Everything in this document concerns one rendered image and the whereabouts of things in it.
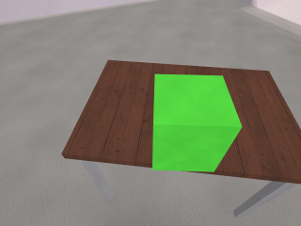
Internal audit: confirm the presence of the carton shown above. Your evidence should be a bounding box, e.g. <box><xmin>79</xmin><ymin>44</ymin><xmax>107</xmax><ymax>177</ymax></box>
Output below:
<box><xmin>152</xmin><ymin>73</ymin><xmax>242</xmax><ymax>172</ymax></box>

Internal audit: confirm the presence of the table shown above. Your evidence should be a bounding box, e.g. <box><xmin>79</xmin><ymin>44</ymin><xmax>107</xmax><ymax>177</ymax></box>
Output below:
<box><xmin>62</xmin><ymin>60</ymin><xmax>301</xmax><ymax>218</ymax></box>

